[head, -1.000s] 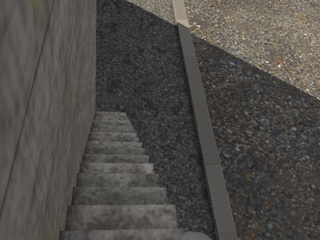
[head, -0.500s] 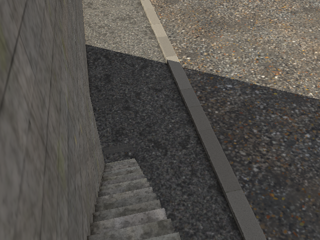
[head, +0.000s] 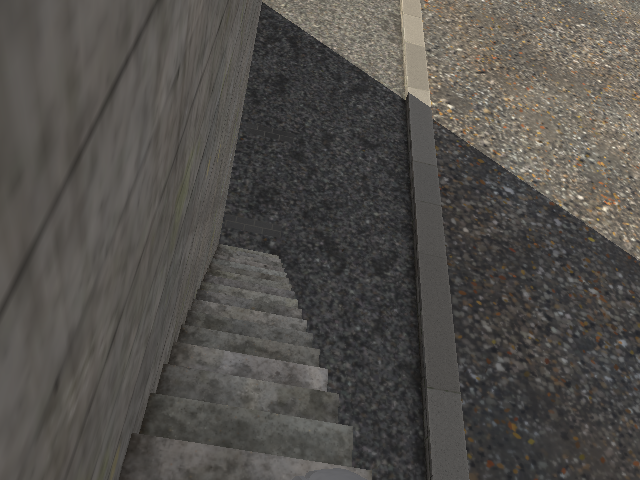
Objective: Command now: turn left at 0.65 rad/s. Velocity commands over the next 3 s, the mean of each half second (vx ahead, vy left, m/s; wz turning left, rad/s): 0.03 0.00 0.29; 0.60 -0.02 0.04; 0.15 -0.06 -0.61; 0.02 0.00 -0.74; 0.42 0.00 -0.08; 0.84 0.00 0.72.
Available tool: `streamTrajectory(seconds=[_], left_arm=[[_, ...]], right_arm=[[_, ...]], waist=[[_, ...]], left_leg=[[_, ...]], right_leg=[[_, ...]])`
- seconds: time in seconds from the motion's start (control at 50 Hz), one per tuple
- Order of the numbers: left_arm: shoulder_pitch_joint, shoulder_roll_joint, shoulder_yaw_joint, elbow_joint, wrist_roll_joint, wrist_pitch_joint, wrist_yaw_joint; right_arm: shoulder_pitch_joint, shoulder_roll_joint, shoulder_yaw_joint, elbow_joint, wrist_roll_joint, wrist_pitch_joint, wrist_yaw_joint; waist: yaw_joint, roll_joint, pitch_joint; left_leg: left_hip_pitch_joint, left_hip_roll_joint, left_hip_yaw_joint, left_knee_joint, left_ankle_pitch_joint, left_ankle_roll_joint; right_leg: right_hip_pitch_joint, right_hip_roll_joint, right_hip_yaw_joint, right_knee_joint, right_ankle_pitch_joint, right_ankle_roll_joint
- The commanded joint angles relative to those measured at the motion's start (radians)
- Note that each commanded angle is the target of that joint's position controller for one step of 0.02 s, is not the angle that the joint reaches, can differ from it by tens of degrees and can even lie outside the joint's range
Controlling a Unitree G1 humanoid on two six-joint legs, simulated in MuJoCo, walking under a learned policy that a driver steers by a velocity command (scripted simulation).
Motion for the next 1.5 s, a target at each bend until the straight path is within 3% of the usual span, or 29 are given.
streamTrajectory(seconds=[0.02, 0.12, 0.2, 0.22, 0.24, 0.26, 0.28, 0.32, 0.38, 0.48, 0.54, 0.64, 0.88, 0.96, 1.02, 1.06, 1.08, 1.1, 1.16, 1.18, 1.2, 1.22, 1.28, 1.36, 1.38, 1.4, 1.42, 1.48, 1.5], left_arm=[[-0.06, 0.052, 0.015, -0.127, 0.009, 0.015, -0.014], [-0.09, 0.03, -0.018, -0.202, 0.004, 0.063, -0.02], [0.35, 0.1, -0.036, -0.169, -0.033, 0.026, -0.019], [0.432, 0.14, -0.037, -0.128, -0.051, 0.014, -0.037], [0.604, 0.089, -0.061, -0.043, -0.084, -0.042, -0.046], [0.798, 0.096, -0.06, 0.029, -0.095, -0.085, 0.002], [0.776, 0.083, -0.058, 0.063, -0.073, -0.105, 0.056], [0.405, 0.063, -0.046, 0.068, 0.017, -0.109, 0.07], [0.046, 0.016, -0.055, 0.037, -0.028, -0.104, 0.012], [0.258, 0.065, -0.048, 0.122, -0.054, -0.132, 0.012], [0.42, 0.093, -0.037, 0.163, -0.083, -0.174, 0.051], [0.473, 0.074, -0.002, 0.188, -0.052, -0.223, 0.042], [0.432, 0.048, -0.008, 0.253, -0.03, -0.286, 0.014], [0.551, 0.024, -0.025, 0.34, 0.0, -0.237, 0.017], [0.353, 0.044, -0.018, 0.328, 0.003, -0.175, 0.009], [0.208, 0.121, 0.029, 0.28, 0.0, -0.138, 0.032], [0.456, 0.012, 0.01, 0.231, -0.031, -0.118, 0.031], [0.528, 0.01, -0.012, 0.256, 0.01, -0.101, 0.038], [0.328, 0.054, -0.012, 0.119, 0.098, -0.076, 0.037], [0.283, 0.016, -0.018, 0.119, 0.073, -0.063, 0.033], [0.42, -0.059, -0.022, 0.101, 0.033, -0.051, 0.028], [0.293, 0.062, 0.011, 0.08, 0.003, -0.045, 0.0], [0.278, -0.017, -0.006, 0.029, -0.034, -0.07, -0.036], [0.364, 0.003, 0.017, 0.037, 0.01, -0.06, 0.017], [0.519, 0.053, 0.037, 0.086, 0.017, -0.099, 0.036], [0.542, 0.168, 0.058, 0.095, -0.019, -0.118, 0.016], [0.534, 0.264, 0.08, 0.051, -0.043, -0.121, 0.013], [0.45, 0.164, 0.062, 0.001, -0.08, -0.109, 0.039], [0.435, 0.215, 0.078, -0.009, -0.087, -0.133, 0.051]], right_arm=[[-0.047, -0.327, -0.082, -0.123, -0.014, -0.017, -0.044], [-0.035, -0.332, -0.072, -0.135, -0.019, -0.048, -0.052], [-0.266, -0.425, -0.09, -0.161, -0.03, -0.028, -0.023], [-0.219, -0.381, -0.092, -0.141, -0.011, 0.003, -0.03], [-0.434, -0.346, -0.095, -0.222, -0.051, 0.014, -0.026], [-0.863, -0.427, -0.127, -0.401, -0.065, -0.02, 0.001], [-0.77, -0.351, -0.123, -0.362, -0.037, -0.083, 0.014], [-0.46, -0.168, -0.071, -0.199, -0.045, -0.088, -0.026], [-0.186, -0.163, -0.084, -0.144, -0.059, 0.076, -0.046], [-0.34, -0.169, -0.048, -0.18, -0.042, 0.113, -0.023], [-0.505, -0.195, -0.056, -0.183, -0.046, 0.103, -0.009], [-0.623, -0.17, -0.035, -0.152, -0.045, 0.089, 0.017], [-0.619, -0.189, -0.013, -0.064, -0.059, 0.003, 0.028], [-0.495, -0.203, -0.027, 0.011, -0.051, -0.038, 0.007], [0.102, -0.263, -0.055, 0.201, -0.041, -0.036, 0.012], [0.132, -0.338, -0.066, 0.166, -0.071, -0.072, 0.023], [-0.004, -0.386, -0.064, 0.145, -0.03, -0.102, 0.016], [-0.165, -0.307, -0.052, 0.068, 0.033, -0.1, -0.01], [-0.312, -0.269, -0.032, 0.0, 0.014, -0.132, -0.071], [-0.354, -0.279, -0.023, -0.023, -0.009, -0.135, -0.08], [-0.348, -0.324, -0.038, -0.039, 0.005, -0.141, -0.075], [-0.251, -0.205, -0.029, -0.023, 0.021, -0.162, -0.1], [-0.262, -0.197, -0.031, -0.058, 0.039, -0.152, -0.122], [-0.316, -0.218, -0.024, -0.071, -0.017, -0.091, -0.039], [-0.314, -0.278, -0.046, -0.098, -0.019, -0.044, 0.005], [-0.258, -0.27, -0.051, -0.149, -0.05, -0.017, 0.03], [-0.236, -0.269, -0.046, -0.205, -0.083, -0.027, 0.025], [-0.335, -0.283, -0.061, -0.159, -0.121, -0.03, 0.007], [-0.256, -0.223, -0.055, -0.205, -0.097, -0.022, 0.001]], waist=[[0.026, 0.526, -0.151], [0.001, 0.521, -0.184], [0.225, 0.672, -0.244], [0.272, 0.435, -0.089], [0.434, -0.014, 0.253], [0.637, -0.234, 0.499], [0.521, -0.114, 0.427], [0.184, -0.066, 0.119], [-0.138, 0.089, -0.121], [0.025, 0.198, -0.1], [0.156, 0.166, -0.049], [0.261, -0.021, -0.054], [0.191, 0.253, 0.052], [0.24, 0.193, 0.004], [-0.068, 0.244, -0.137], [-0.145, 0.411, -0.085], [0.129, 0.464, -0.185], [0.213, 0.356, -0.192], [0.217, 0.288, 0.012], [0.221, 0.244, -0.013], [0.261, 0.434, -0.101], [0.194, 0.348, -0.112], [0.216, 0.207, -0.079], [0.262, 0.27, -0.06], [0.33, 0.148, -0.106], [0.264, -0.23, 0.049], [0.23, -0.288, -0.098], [0.186, 0.177, -0.184], [0.111, -0.064, -0.332]], left_leg=[[0.157, 0.241, -0.271, -0.372, -0.43, 0.276], [0.165, 0.278, -0.177, -0.515, -0.236, 0.299], [-0.136, 0.19, 0.165, -0.67, -0.171, 0.176], [-0.196, 0.143, 0.188, -0.332, -0.633, 0.164], [-0.977, 0.04, 0.208, 0.064, -0.99, 0.127], [-1.477, -0.027, -0.198, 0.252, -1.001, 0.144], [-1.449, -0.101, -0.39, 0.25, -0.813, 0.153], [-1.004, -0.208, -0.292, 0.435, -0.389, 0.09], [-0.431, -0.246, 0.02, 0.887, 0.027, -0.007], [-0.424, -0.158, 0.085, 0.792, 0.246, 0.02], [-0.574, -0.147, 0.116, 0.486, 0.387, 0.053], [-0.493, -0.084, 0.132, 0.115, 0.524, 0.076], [-0.277, 0.051, 0.156, -0.129, 0.553, 0.154], [-0.068, 0.017, 0.259, -0.118, 0.53, 0.114], [0.602, 0.099, 0.23, -0.152, 0.712, 0.083], [0.818, 0.232, 0.184, -0.168, 1.124, 0.118], [0.925, 0.425, -0.007, 0.039, 1.103, 0.249], [0.73, 0.427, 0.048, -0.035, 0.744, 0.232], [0.112, 0.276, 0.259, -0.116, 0.468, 0.141], [-0.075, 0.216, 0.391, -0.101, 0.476, 0.142], [-0.104, 0.342, 0.323, 0.034, 0.475, 0.175], [-0.02, 0.31, 0.335, 0.162, 0.139, 0.129], [-0.211, 0.227, 0.484, 0.36, -0.467, 0.021], [-0.294, 0.346, 0.492, 0.812, -0.323, 0.09], [-0.358, 0.233, 0.583, 1.104, -0.226, 0.074], [-0.691, 0.035, 0.617, 1.484, -0.726, 0.073], [-0.848, 0.076, 0.413, 1.451, -0.68, 0.09], [-0.8, 0.079, 0.252, 1.248, -0.324, 0.075], [-0.783, 0.097, 0.187, 1.181, -0.267, 0.071]], right_leg=[[-0.11, 0.011, 0.047, 0.186, 0.101, 0.045], [0.094, 0.015, 0.03, 0.203, -0.181, -0.007], [0.854, 0.016, -0.027, -0.548, -0.434, -0.138], [0.779, 0.026, 0.172, -1.083, -0.763, -0.192], [0.779, -0.178, 0.811, -1.481, -0.824, -0.274], [0.643, -0.311, 1.505, -1.792, -0.689, -0.331], [0.708, -0.343, 1.571, -1.783, -0.387, -0.308], [0.514, -0.28, 1.039, -1.487, 0.333, -0.176], [0.093, -0.251, 0.581, -1.392, 0.43, -0.061], [0.459, -0.234, 0.438, -1.695, 0.077, -0.057], [0.813, -0.239, 0.392, -1.724, 0.134, -0.051], [1.005, -0.242, 0.362, -1.751, 0.293, -0.072], [0.78, -0.238, 0.456, -1.431, 0.478, -0.214], [0.731, -0.113, 0.315, -1.136, 0.485, -0.19], [0.399, -0.115, 0.274, -0.717, 0.545, -0.131], [0.075, 0.101, 0.09, -0.151, -0.319, -0.053], [-0.132, -0.043, 0.168, -0.204, -0.222, -0.059], [0.004, -0.181, 0.257, -0.564, 0.013, -0.03], [0.325, -0.211, 0.212, -1.15, 0.467, 0.004], [0.548, -0.134, 0.087, -1.126, 0.654, 0.007], [0.635, -0.174, 0.101, -0.977, 0.74, -0.005], [0.417, -0.227, 0.18, -1.09, 1.049, -0.006], [0.697, -0.185, 0.167, -1.517, 1.464, 0.001], [0.74, -0.186, 0.133, -1.432, 1.041, -0.078], [0.945, -0.168, 0.176, -1.566, 1.077, -0.1], [0.996, -0.163, 0.361, -1.486, 1.797, -0.114], [1.112, -0.268, 0.722, -1.391, 1.91, -0.168], [0.969, -0.246, 0.691, -1.372, 1.471, -0.202], [1.01, -0.319, 0.833, -1.314, 1.705, -0.256]])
